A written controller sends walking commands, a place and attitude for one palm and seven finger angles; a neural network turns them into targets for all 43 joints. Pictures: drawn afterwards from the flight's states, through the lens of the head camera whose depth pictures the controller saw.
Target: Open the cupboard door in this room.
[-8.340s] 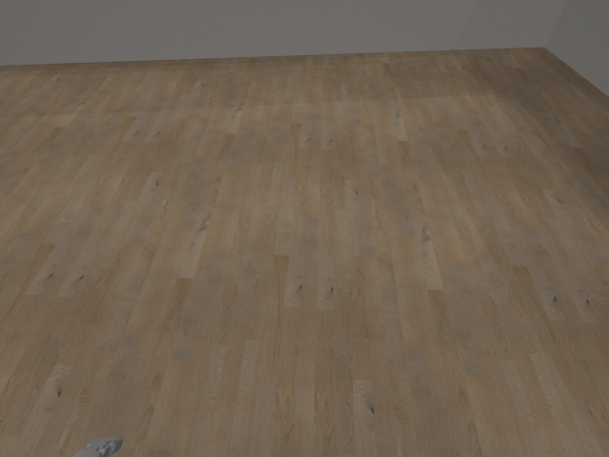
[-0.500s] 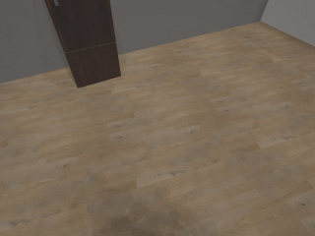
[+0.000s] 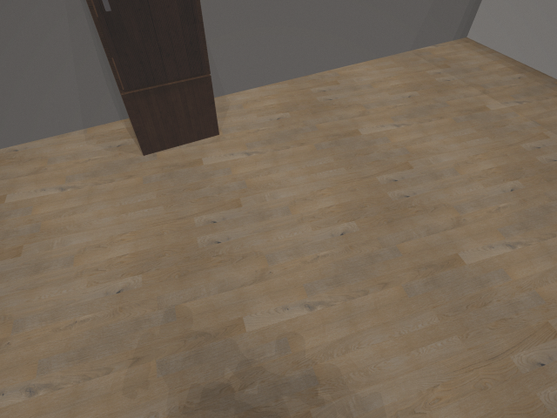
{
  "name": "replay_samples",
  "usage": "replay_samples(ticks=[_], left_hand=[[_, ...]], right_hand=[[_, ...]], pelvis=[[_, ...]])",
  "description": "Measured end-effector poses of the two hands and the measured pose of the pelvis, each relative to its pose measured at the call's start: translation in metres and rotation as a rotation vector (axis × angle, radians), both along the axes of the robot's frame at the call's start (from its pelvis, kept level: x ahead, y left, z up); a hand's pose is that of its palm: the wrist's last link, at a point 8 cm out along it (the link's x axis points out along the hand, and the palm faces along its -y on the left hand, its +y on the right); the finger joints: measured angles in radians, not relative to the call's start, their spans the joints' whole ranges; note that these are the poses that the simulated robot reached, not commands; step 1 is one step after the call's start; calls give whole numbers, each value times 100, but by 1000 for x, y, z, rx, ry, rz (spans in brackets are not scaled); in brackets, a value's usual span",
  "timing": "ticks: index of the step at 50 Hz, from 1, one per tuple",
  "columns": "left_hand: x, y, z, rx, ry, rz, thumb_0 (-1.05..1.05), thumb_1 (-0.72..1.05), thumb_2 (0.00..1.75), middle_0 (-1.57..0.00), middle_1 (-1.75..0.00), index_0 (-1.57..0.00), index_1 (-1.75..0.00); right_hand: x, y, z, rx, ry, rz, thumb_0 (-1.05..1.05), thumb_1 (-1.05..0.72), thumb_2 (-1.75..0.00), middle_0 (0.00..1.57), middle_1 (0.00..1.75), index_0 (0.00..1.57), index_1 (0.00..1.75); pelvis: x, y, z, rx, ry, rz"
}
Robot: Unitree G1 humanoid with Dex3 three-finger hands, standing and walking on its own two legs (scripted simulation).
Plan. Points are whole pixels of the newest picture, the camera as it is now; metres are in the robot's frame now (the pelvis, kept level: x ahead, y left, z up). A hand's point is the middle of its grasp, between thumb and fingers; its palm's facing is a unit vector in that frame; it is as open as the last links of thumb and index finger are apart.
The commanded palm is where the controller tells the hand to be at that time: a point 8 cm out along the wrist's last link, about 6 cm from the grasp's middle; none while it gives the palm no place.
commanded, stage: stand and wait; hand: left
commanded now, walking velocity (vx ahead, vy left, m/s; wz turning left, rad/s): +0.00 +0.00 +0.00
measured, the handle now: out of the picture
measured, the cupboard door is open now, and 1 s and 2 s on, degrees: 0 0 0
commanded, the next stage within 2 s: turn or walk to find it in 0.68 s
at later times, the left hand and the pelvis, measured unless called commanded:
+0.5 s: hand out of the picture +0.08 +0.25 -0.16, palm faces -0.02 -0.94 -0.33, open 7.4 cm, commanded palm none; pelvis +0.01 +0.00 +0.00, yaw -1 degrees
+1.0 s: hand out of the picture +0.06 +0.23 -0.17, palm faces +0.07 -0.95 -0.30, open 7.4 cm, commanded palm none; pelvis +0.00 +0.00 -0.01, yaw +4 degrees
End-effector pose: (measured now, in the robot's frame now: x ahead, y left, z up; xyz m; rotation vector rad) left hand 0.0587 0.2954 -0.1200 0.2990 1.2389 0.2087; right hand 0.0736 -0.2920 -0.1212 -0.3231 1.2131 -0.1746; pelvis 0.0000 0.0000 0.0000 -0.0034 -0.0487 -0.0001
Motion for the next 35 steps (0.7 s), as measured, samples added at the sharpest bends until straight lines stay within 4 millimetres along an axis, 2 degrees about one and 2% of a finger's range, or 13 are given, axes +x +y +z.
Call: replay_samples(ticks=[11, 35], left_hand=[[6, 3, 2, 6, -9, -10, 0, 90, 90, -20, -30, -21, -30], [15, -3, 1, -4, -5, -18, 0, 90, 90, -21, -30, -21, -30]], right_hand=[[4, -13, 8, -33, -12, 4, 1, -90, -90, 21, 30, 20, 30], [0, -1, 1, -4, 10, -11, 1, -90, -90, 21, 30, 20, 30]], pelvis=[[2, -2, 1, -1, 0, -4], [9, -1, 1, 0, 4, -10]])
